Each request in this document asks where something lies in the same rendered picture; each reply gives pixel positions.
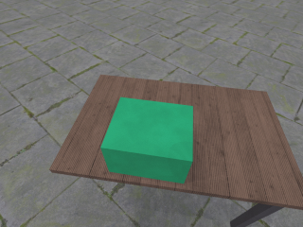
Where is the carton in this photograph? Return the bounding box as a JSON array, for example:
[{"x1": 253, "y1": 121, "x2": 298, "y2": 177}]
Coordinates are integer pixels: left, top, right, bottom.
[{"x1": 100, "y1": 97, "x2": 193, "y2": 183}]

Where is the table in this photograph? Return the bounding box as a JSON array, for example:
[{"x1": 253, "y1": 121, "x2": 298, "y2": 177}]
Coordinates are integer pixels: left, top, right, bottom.
[{"x1": 49, "y1": 75, "x2": 303, "y2": 227}]

